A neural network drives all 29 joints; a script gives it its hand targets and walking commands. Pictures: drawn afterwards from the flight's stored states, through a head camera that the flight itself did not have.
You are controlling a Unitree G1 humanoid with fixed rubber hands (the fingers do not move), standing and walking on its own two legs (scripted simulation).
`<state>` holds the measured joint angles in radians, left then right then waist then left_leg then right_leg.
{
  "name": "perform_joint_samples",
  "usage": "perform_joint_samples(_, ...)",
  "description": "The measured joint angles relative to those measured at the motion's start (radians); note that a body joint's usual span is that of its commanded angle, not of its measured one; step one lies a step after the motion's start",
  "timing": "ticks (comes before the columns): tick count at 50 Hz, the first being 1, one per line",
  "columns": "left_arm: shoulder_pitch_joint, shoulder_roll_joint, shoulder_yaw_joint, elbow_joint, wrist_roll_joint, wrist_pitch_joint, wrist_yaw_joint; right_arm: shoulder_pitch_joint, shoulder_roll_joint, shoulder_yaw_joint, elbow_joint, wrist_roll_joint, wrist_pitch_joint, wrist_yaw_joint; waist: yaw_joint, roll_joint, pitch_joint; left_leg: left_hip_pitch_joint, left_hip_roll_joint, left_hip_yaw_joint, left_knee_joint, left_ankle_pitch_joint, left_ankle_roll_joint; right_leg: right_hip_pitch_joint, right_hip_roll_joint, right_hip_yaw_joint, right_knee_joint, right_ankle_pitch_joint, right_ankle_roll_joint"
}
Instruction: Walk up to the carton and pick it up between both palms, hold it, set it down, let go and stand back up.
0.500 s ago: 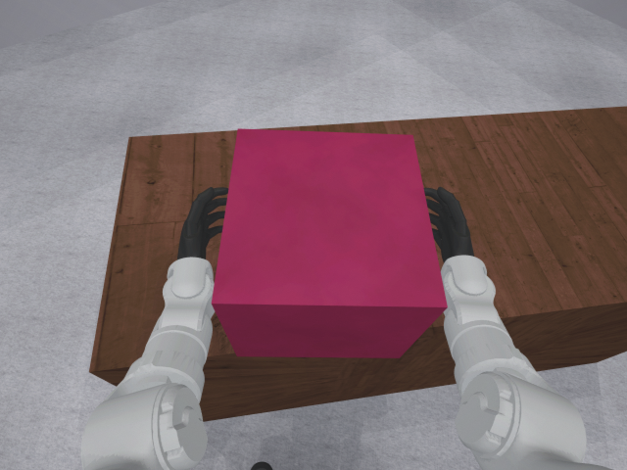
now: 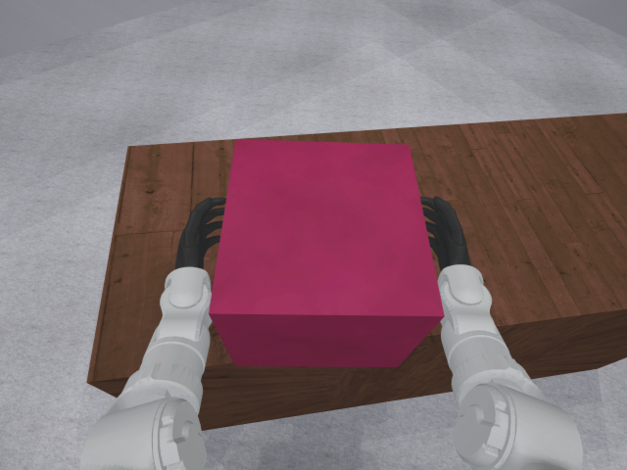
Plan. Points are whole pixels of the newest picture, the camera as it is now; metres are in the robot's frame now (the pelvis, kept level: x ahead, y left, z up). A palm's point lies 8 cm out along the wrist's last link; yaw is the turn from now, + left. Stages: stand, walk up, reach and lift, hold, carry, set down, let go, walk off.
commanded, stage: reach and lift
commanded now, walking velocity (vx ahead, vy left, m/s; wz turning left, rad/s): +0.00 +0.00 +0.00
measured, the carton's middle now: (320, 258) +0.42 +0.00 -0.03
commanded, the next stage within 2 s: none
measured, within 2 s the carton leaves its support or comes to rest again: leaves its support in 0.42 s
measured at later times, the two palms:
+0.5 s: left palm (186, 263) +0.37 +0.17 +0.03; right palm (451, 268) +0.38 -0.17 +0.03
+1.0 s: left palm (167, 255) +0.36 +0.18 +0.08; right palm (463, 265) +0.36 -0.16 +0.07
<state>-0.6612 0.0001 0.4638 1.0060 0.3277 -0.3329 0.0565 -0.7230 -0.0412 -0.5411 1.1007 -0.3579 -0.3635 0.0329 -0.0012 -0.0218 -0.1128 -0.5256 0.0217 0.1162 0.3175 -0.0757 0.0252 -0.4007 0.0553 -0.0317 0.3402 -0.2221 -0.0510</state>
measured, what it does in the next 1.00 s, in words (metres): stands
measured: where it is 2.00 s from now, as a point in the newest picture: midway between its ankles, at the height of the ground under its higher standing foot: outside the picture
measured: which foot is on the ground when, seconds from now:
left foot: down 0.00-1.00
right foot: down 0.00-1.00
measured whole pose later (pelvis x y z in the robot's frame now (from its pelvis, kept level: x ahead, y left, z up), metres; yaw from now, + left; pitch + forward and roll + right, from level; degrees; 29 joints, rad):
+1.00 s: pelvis -0.02 +0.01 +0.01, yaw +0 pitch +5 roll +0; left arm -0.64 0.03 0.31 0.91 0.21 -0.09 0.05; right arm -0.65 -0.06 -0.36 1.04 -0.17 -0.20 -0.02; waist 0.00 -0.03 -0.08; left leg -0.30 0.01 0.11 0.27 -0.05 0.03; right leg -0.17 0.05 -0.04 0.28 -0.19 -0.04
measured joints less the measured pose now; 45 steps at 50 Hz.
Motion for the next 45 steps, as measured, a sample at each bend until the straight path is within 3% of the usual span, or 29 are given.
perform_joint_samples(9,0.009,0.003,-0.007,0.002,-0.003,-0.006,0.001,0.013,0.001,0.024,-0.004,0.015,-0.007,-0.011,0.007,0.001,-0.004,0.002,0.004,0.0,-0.01,0.011,-0.001,0.002,0.004,0.0,-0.012,0.012,-0.003)
perform_joint_samples(24,0.004,0.03,-0.094,0.051,-0.09,0.011,0.011,0.042,-0.012,0.078,0.032,0.066,-0.018,-0.049,0.007,0.016,-0.025,0.014,0.002,-0.01,-0.004,0.016,0.001,0.022,0.003,-0.01,-0.016,0.019,0.0)
perform_joint_samples(36,-0.001,0.039,-0.139,0.029,-0.134,0.078,0.016,0.051,-0.024,0.155,-0.004,0.146,0.053,-0.061,0.009,0.013,-0.03,0.087,0.003,-0.003,-0.015,0.02,0.005,0.095,0.004,-0.003,-0.031,0.028,0.001)
perform_joint_samples(45,-0.004,0.036,-0.125,-0.026,-0.101,0.181,-0.004,0.051,-0.018,0.165,-0.029,0.174,0.13,-0.062,0.006,0.0,0.02,0.193,-0.007,-0.005,-0.043,0.029,0.008,0.198,-0.003,-0.006,-0.051,0.031,0.005)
